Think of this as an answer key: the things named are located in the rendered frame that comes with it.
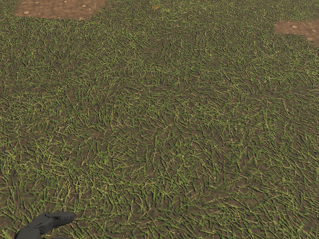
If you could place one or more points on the left robot hand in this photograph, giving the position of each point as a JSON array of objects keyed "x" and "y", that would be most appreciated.
[{"x": 44, "y": 223}]

